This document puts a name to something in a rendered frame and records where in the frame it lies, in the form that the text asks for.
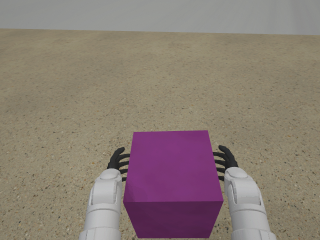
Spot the right robot hand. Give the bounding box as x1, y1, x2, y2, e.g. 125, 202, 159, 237
213, 145, 238, 181

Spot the carton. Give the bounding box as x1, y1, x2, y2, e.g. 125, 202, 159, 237
123, 130, 224, 239

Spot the left robot hand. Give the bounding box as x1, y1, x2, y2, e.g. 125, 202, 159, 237
107, 147, 130, 182

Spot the robot right forearm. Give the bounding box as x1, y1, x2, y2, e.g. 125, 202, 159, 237
224, 167, 277, 240

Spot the robot left forearm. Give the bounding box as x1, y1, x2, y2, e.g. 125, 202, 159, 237
78, 168, 123, 240

